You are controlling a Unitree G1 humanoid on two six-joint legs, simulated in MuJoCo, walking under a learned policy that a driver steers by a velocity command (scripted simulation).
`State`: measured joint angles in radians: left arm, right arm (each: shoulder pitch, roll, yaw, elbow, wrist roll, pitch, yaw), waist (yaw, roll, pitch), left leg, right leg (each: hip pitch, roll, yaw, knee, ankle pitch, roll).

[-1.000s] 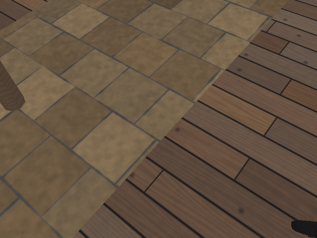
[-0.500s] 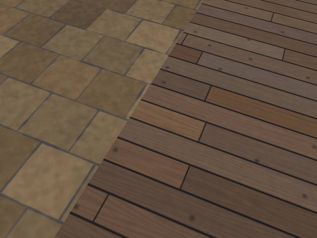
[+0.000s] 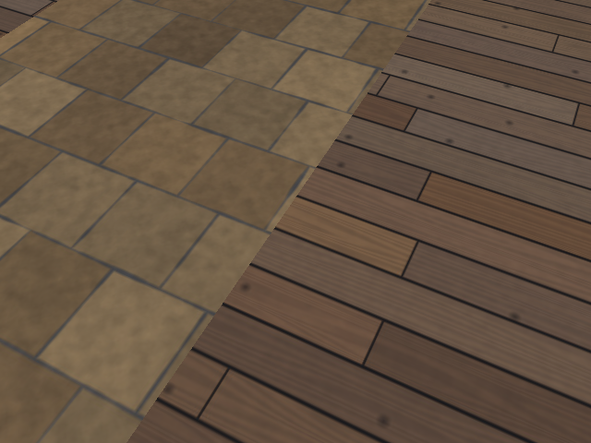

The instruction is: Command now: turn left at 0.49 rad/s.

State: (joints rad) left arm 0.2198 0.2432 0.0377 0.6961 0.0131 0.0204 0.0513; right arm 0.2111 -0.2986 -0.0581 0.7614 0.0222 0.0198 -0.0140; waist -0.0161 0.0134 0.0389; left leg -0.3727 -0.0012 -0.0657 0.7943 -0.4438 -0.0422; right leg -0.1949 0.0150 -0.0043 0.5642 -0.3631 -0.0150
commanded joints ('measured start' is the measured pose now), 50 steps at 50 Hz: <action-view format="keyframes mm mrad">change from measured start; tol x32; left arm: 1 -20 174 57 -74 1 -7 17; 31 -305 144 32 -110 24 -59 -84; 37 279 331 85 -2 55 -94 -36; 50 293 116 11 143 -9 -147 -69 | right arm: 1 -64 -73 -27 -113 8 5 9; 29 214 -172 -45 -133 -35 -45 45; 50 -289 -31 59 -208 -70 -81 91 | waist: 1 28 -128 -10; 8 -15 -118 -115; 10 -6 310 -109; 34 -25 114 22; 38 140 -340 -179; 50 75 -77 113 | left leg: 1 -233 65 10 274 -160 -18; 8 93 6 170 -188 203 35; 10 408 248 -367 -370 838 224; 16 280 204 -503 -610 -268 282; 34 133 153 -455 -573 14 253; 39 -507 -79 -120 435 70 153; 50 -394 28 145 21 417 97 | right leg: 1 87 -392 271 -203 621 -251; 8 52 -280 -39 10 552 -105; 10 -392 -63 -132 526 -220 74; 12 -532 16 135 762 -312 62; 20 -478 4 126 284 171 48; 35 17 -20 -1 -110 142 -13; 38 488 -408 831 -388 -557 -150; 50 111 -129 105 -528 473 -120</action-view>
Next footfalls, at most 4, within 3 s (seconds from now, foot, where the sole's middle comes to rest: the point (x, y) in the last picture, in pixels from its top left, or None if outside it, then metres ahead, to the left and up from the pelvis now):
0.18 left None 0.04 0.14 -0.77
0.72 right None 0.30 0.03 -0.77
1.16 left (131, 401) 0.59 0.40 -0.77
1.62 right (157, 243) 1.05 0.41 -0.77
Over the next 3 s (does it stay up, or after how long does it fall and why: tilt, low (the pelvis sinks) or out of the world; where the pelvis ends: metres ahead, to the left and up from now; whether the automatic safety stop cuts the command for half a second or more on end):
stays up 2.14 0.54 -0.02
